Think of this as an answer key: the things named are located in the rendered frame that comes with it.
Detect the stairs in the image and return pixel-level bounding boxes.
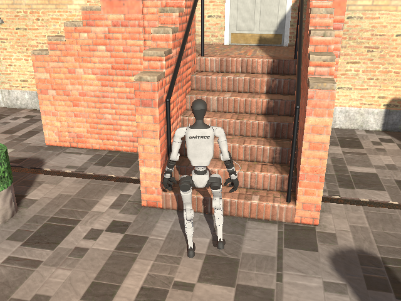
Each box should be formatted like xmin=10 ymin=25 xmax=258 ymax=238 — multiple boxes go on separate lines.
xmin=162 ymin=57 xmax=299 ymax=223

